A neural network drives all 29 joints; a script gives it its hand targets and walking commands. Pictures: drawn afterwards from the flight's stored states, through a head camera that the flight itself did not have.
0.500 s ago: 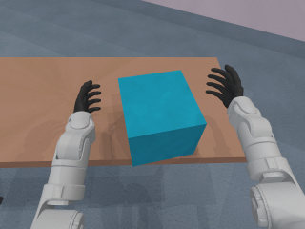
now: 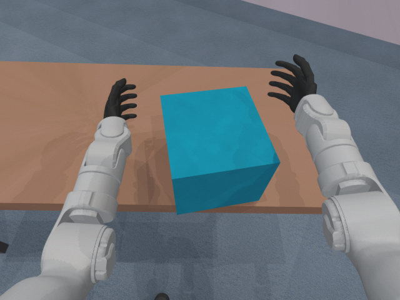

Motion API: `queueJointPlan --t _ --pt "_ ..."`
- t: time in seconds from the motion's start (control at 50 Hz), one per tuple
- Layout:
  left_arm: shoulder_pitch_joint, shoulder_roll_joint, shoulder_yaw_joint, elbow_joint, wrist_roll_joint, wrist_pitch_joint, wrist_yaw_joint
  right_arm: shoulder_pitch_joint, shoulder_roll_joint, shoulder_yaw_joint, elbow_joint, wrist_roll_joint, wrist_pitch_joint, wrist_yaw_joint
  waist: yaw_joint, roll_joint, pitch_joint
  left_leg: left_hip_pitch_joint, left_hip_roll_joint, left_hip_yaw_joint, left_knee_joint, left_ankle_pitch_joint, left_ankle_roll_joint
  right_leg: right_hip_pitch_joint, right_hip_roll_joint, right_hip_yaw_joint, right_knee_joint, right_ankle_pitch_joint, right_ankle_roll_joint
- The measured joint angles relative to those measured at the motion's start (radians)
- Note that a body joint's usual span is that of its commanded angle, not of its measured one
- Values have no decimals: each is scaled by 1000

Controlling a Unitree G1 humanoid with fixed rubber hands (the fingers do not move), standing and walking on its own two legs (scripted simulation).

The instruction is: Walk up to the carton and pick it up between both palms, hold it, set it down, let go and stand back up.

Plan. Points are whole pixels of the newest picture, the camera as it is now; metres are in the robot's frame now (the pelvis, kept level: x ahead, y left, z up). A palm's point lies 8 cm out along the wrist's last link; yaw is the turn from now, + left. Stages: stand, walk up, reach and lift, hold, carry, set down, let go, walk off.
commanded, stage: reach and lift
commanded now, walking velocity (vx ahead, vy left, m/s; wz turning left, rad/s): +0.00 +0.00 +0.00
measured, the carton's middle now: (211, 150) +0.42 +0.00 +0.01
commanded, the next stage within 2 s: none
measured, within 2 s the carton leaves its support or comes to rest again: neither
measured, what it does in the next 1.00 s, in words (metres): stands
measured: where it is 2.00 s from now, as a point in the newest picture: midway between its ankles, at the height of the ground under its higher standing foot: outside the picture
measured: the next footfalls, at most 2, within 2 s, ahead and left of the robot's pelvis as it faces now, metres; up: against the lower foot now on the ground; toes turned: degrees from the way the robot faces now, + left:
none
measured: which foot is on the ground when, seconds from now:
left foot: down 0.00-1.00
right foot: down 0.00-1.00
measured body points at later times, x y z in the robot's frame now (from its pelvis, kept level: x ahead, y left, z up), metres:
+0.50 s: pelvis +0.00 +0.01 -0.01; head +0.11 +0.03 +0.42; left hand +0.43 +0.21 +0.01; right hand +0.49 -0.17 +0.06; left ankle +0.04 +0.16 -0.74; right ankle +0.00 -0.09 -0.74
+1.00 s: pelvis +0.00 +0.01 -0.01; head +0.11 +0.01 +0.42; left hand +0.43 +0.16 +0.01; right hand +0.49 -0.13 +0.05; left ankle +0.04 +0.16 -0.74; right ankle +0.00 -0.09 -0.74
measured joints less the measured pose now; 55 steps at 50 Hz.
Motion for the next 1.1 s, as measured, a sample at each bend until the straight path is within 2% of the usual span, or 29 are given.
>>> queueJointPlan --t 0.18,0.32,0.42,0.54,0.72,0.84,0.94,1.1 --pt "-12 0 1 214 0 -216 -12 -22 0 8 174 -5 -117 8 16 0 -24 -71 8 0 18 2 -1 -64 8 0 0 12 0" --pt "-12 -1 1 316 0 -402 -34 -23 0 16 246 -22 -236 39 17 0 -81 -203 19 -2 54 2 -1 -181 19 0 0 33 0" --pt "-12 -6 1 359 0 -475 -45 -22 0 16 273 -31 -291 59 17 0 -98 -271 20 -2 69 2 -1 -242 19 0 0 41 0" --pt "-12 -19 1 360 0 -516 -46 -21 0 16 271 -48 -344 68 18 0 -121 -338 20 -2 79 0 -1 -303 19 0 0 45 0" --pt "-12 -67 14 353 0 -525 -47 -18 8 17 253 -83 -385 68 24 1 -132 -348 20 -2 80 -6 -1 -314 20 0 0 39 0" --pt "-12 -133 70 335 1 -536 -50 -18 41 17 253 -157 -392 68 24 9 -139 -348 20 -2 80 -5 -1 -314 20 0 0 40 1" --pt "-12 -178 125 335 42 -537 -50 -18 67 17 252 -228 -395 63 24 22 -140 -348 20 -2 80 -1 -1 -314 20 0 0 45 2" --pt "-12 -196 197 335 80 -539 -45 -17 102 2 251 -319 -397 9 24 34 -140 -348 20 -2 80 7 1 -313 20 0 0 53 2"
